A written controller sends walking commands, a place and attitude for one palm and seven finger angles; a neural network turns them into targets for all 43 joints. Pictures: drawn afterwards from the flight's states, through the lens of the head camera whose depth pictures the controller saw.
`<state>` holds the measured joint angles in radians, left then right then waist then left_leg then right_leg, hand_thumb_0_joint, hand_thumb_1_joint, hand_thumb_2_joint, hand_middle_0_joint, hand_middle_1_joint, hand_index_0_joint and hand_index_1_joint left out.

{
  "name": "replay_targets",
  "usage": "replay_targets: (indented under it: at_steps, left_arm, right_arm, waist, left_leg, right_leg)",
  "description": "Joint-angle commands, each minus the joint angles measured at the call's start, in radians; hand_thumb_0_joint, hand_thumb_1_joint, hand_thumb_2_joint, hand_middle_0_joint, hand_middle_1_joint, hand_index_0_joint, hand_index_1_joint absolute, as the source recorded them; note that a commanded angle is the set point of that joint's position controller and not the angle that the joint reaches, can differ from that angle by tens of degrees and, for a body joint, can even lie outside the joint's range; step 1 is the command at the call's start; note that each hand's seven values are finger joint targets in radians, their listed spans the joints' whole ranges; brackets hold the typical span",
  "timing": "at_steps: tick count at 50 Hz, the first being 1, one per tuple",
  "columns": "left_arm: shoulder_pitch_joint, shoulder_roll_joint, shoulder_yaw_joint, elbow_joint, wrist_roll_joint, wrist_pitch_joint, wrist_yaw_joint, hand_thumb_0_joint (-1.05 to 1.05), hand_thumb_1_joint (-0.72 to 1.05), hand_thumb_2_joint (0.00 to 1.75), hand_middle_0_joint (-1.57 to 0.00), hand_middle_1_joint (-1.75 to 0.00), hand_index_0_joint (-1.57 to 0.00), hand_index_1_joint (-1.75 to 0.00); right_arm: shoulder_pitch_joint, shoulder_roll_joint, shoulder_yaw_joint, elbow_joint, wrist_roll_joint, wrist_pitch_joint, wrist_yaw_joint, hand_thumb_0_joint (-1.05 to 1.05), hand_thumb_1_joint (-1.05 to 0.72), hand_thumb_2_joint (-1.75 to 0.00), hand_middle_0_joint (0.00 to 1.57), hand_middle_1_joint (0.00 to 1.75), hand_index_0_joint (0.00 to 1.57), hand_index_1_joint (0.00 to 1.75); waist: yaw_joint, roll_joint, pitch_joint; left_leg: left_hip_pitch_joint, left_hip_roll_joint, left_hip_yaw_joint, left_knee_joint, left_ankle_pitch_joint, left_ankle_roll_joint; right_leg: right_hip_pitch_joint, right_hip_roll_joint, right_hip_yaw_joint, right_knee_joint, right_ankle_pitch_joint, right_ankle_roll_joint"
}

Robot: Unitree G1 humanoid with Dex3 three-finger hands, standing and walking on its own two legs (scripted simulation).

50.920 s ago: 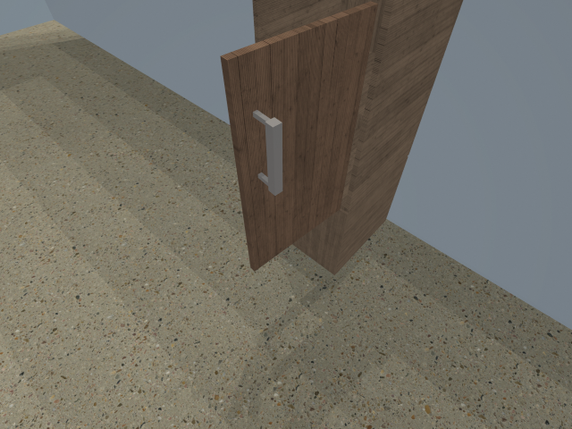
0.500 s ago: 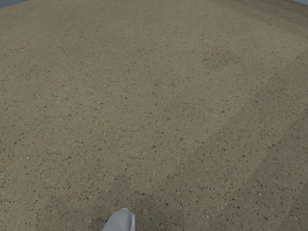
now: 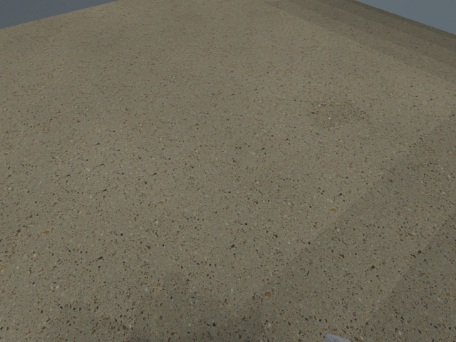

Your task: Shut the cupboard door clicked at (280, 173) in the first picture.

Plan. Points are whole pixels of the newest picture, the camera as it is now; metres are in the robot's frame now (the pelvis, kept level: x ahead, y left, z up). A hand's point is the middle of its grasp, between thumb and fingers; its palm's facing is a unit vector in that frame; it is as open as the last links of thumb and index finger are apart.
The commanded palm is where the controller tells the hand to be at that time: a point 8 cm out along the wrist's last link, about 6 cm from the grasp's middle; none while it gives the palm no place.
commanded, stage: turn to face it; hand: left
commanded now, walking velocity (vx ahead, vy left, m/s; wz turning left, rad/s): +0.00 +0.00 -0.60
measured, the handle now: out of the picture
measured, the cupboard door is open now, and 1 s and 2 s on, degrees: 24 24 24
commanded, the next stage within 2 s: none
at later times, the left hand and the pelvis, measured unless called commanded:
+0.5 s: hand (134, 314) +0.19 +0.22 -0.16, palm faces -0.25 -0.94 -0.22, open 7.4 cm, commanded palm none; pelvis +0.03 +0.03 +0.01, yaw -18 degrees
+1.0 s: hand (178, 305) +0.21 +0.13 -0.16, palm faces -0.56 -0.80 -0.21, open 7.4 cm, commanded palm none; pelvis +0.03 +0.02 +0.00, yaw -35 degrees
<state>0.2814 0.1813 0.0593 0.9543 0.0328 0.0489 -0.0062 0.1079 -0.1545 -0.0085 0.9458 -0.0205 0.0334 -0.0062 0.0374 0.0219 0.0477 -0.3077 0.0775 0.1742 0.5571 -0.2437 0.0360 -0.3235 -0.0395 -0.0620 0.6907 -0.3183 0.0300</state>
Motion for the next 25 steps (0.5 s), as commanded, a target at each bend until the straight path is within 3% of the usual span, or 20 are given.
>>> replay_targets:
  at_steps: [1,2,3,4,5,7,9,12,14,15,16,17,18,19,20,22,25]
  left_arm:
    - [0.087,0.17,0.047,-0.056,0.006,-0.034,0.007,0.0,0.9,0.9,-0.2,-0.3,-0.2,-0.3]
    - [0.081,0.236,0.055,-0.058,0.007,-0.039,0.009,0.0,0.9,0.9,-0.2,-0.3,-0.2,-0.3]
    - [0.098,0.237,0.06,-0.056,0.004,-0.04,0.018,0.0,0.9,0.9,-0.2,-0.3,-0.2,-0.3]
    - [0.074,0.22,0.065,-0.051,0.003,-0.038,0.029,0.0,0.9,0.9,-0.2,-0.3,-0.2,-0.3]
    - [0.037,0.2,0.063,-0.057,-0.001,-0.038,0.031,0.0,0.9,0.9,-0.2,-0.3,-0.2,-0.3]
    - [0.019,0.187,0.062,-0.07,-0.003,-0.036,0.032,0.0,0.9,0.9,-0.2,-0.3,-0.2,-0.3]
    - [0.015,0.191,0.067,-0.07,-0.001,-0.033,0.032,0.0,0.9,0.9,-0.2,-0.3,-0.2,-0.3]
    - [-0.008,0.22,0.074,-0.077,-0.001,-0.024,0.027,0.0,0.9,0.9,-0.2,-0.3,-0.2,-0.3]
    - [-0.058,0.218,0.075,-0.088,-0.006,-0.017,0.023,0.0,0.9,0.9,-0.2,-0.3,-0.2,-0.3]
    - [-0.086,0.203,0.07,-0.097,-0.014,-0.011,0.021,0.0,0.9,0.9,-0.2,-0.3,-0.2,-0.3]
    - [-0.07,0.149,0.058,-0.119,-0.024,-0.006,0.014,0.0,0.9,0.9,-0.2,-0.3,-0.2,-0.3]
    - [-0.06,0.115,0.045,-0.139,-0.026,-0.007,0.004,0.0,0.9,0.9,-0.2,-0.3,-0.2,-0.3]
    - [-0.105,0.153,0.048,-0.139,-0.013,0.0,0.003,0.0,0.9,0.9,-0.2,-0.3,-0.2,-0.3]
    - [-0.126,0.155,0.052,-0.141,-0.009,0.0,-0.002,0.0,0.9,0.9,-0.2,-0.3,-0.2,-0.3]
    - [-0.138,0.155,0.054,-0.134,-0.012,0.002,-0.01,0.0,0.9,0.9,-0.2,-0.3,-0.2,-0.3]
    - [-0.14,0.135,0.047,-0.135,-0.014,0.013,-0.023,0.0,0.9,0.9,-0.2,-0.3,-0.2,-0.3]
    - [-0.16,0.126,0.041,-0.148,-0.014,0.022,-0.032,0.0,0.9,0.9,-0.2,-0.3,-0.2,-0.3]
  right_arm:
    - [0.024,-0.147,-0.075,-0.075,0.011,-0.009,-0.013,0.0,-0.9,-0.9,0.2,0.3,0.2,0.3]
    - [0.016,-0.093,-0.063,-0.099,0.011,-0.008,-0.007,0.0,-0.9,-0.9,0.2,0.3,0.2,0.3]
    - [-0.029,-0.101,-0.062,-0.118,0.006,0.002,-0.014,0.0,-0.9,-0.9,0.2,0.3,0.2,0.3]
    - [-0.035,-0.113,-0.066,-0.12,0.006,0.001,-0.018,0.0,-0.9,-0.9,0.2,0.3,0.2,0.3]
    - [-0.011,-0.125,-0.066,-0.109,0.009,-0.004,-0.02,0.0,-0.9,-0.9,0.2,0.3,0.2,0.3]
    - [0.005,-0.119,-0.062,-0.099,0.011,-0.013,-0.021,0.0,-0.9,-0.9,0.2,0.3,0.2,0.3]
    - [0.0,-0.109,-0.06,-0.101,0.013,-0.015,-0.022,0.0,-0.9,-0.9,0.2,0.3,0.2,0.3]
    - [0.027,-0.111,-0.058,-0.106,0.017,-0.017,-0.026,0.0,-0.9,-0.9,0.2,0.3,0.2,0.3]
    - [0.103,-0.119,-0.058,-0.091,0.019,-0.023,-0.03,0.0,-0.9,-0.9,0.2,0.3,0.2,0.3]
    - [0.153,-0.143,-0.059,-0.075,0.016,-0.033,-0.033,0.0,-0.9,-0.9,0.2,0.3,0.2,0.3]
    - [0.175,-0.225,-0.068,-0.075,0.004,-0.046,-0.038,0.0,-0.9,-0.9,0.2,0.3,0.2,0.3]
    - [0.202,-0.307,-0.082,-0.084,-0.006,-0.045,-0.041,0.0,-0.9,-0.9,0.2,0.3,0.2,0.3]
    - [0.214,-0.301,-0.079,-0.079,-0.013,-0.042,-0.044,0.0,-0.9,-0.9,0.2,0.3,0.2,0.3]
    - [0.188,-0.285,-0.074,-0.09,-0.015,-0.045,-0.046,0.0,-0.9,-0.9,0.2,0.3,0.2,0.3]
    - [0.157,-0.269,-0.071,-0.102,-0.015,-0.042,-0.046,0.0,-0.9,-0.9,0.2,0.3,0.2,0.3]
    - [0.116,-0.254,-0.063,-0.113,-0.016,-0.038,-0.045,0.0,-0.9,-0.9,0.2,0.3,0.2,0.3]
    - [0.139,-0.252,-0.066,-0.101,-0.013,-0.037,-0.041,0.0,-0.9,-0.9,0.2,0.3,0.2,0.3]
  waist:
    - [-0.007,-0.13,-0.045]
    - [0.0,-0.252,-0.023]
    - [0.025,-0.255,-0.048]
    - [0.012,-0.297,-0.055]
    - [-0.008,-0.255,-0.07]
    - [-0.011,-0.169,-0.111]
    - [-0.002,-0.153,-0.111]
    - [-0.007,-0.178,-0.094]
    - [-0.045,-0.168,-0.107]
    - [-0.07,-0.14,-0.11]
    - [-0.067,0.083,-0.133]
    - [-0.069,0.312,-0.139]
    - [-0.093,0.252,-0.108]
    - [-0.074,0.202,-0.086]
    - [-0.061,0.136,-0.057]
    - [-0.041,0.131,-0.043]
    - [-0.052,0.158,-0.063]
  left_leg:
    - [-0.073,0.067,-0.024,0.088,-0.133,-0.032]
    - [-0.172,-0.048,-0.012,0.267,-0.306,-0.066]
    - [-0.225,-0.049,-0.113,0.407,-0.354,-0.066]
    - [-0.282,-0.045,-0.153,0.501,-0.316,-0.069]
    - [-0.313,-0.034,-0.183,0.54,-0.26,-0.075]
    - [-0.277,-0.031,-0.171,0.486,-0.228,-0.09]
    - [-0.232,-0.039,-0.156,0.377,-0.225,-0.095]
    - [-0.142,-0.057,-0.146,0.201,-0.193,-0.095]
    - [-0.007,-0.063,-0.148,0.011,-0.074,-0.091]
    - [0.127,-0.046,-0.151,-0.136,0.043,-0.088]
    - [0.261,0.127,-0.319,-0.234,0.151,-0.036]
    - [0.294,0.355,-0.503,-0.263,0.33,0.086]
    - [0.218,0.388,-0.512,-0.256,0.345,0.14]
    - [0.197,0.375,-0.49,-0.236,0.418,0.156]
    - [0.173,0.337,-0.407,-0.225,0.449,0.148]
    - [0.165,0.274,-0.269,-0.212,0.459,0.115]
    - [0.188,0.26,-0.197,-0.215,0.4,0.104]
  right_leg:
    - [0.1,-0.156,0.285,-0.321,0.259,-0.093]
    - [0.117,-0.301,0.442,-0.399,0.392,-0.185]
    - [0.14,-0.314,0.496,-0.41,0.446,-0.239]
    - [0.186,-0.291,0.503,-0.381,0.493,-0.257]
    - [0.247,-0.258,0.431,-0.339,0.55,-0.253]
    - [0.282,-0.217,0.351,-0.292,0.625,-0.229]
    - [0.285,-0.203,0.344,-0.278,0.65,-0.22]
    - [0.224,-0.187,0.373,-0.258,0.624,-0.213]
    - [0.153,-0.147,0.366,-0.217,0.529,-0.167]
    - [0.056,-0.103,0.338,-0.17,0.447,-0.122]
    - [-0.101,0.016,0.251,-0.057,0.199,-0.061]
    - [-0.211,0.09,0.104,0.162,-0.259,-0.008]
    - [-0.205,0.065,0.118,0.346,-0.312,-0.001]
    - [-0.237,0.041,0.12,0.439,-0.29,0.001]
    - [-0.235,0.022,0.112,0.467,-0.243,0.007]
    - [-0.206,0.009,0.077,0.427,-0.182,0.021]
    - [-0.162,0.011,0.038,0.317,-0.141,0.023]
